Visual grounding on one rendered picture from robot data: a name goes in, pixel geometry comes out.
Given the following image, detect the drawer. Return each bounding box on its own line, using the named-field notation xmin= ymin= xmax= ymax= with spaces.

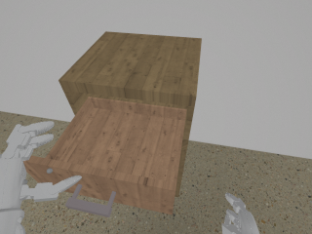
xmin=23 ymin=97 xmax=187 ymax=215

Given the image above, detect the left robot hand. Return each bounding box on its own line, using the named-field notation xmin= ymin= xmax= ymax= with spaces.
xmin=0 ymin=121 xmax=82 ymax=210

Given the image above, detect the left robot forearm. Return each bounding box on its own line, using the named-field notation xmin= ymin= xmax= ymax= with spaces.
xmin=0 ymin=208 xmax=26 ymax=234

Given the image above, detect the right robot hand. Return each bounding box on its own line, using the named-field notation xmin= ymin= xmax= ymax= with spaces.
xmin=221 ymin=192 xmax=259 ymax=234

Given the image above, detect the cabinet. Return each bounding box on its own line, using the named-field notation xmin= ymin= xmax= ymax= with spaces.
xmin=58 ymin=31 xmax=202 ymax=197

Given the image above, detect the handle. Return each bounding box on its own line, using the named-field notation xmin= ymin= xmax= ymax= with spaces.
xmin=65 ymin=184 xmax=116 ymax=217

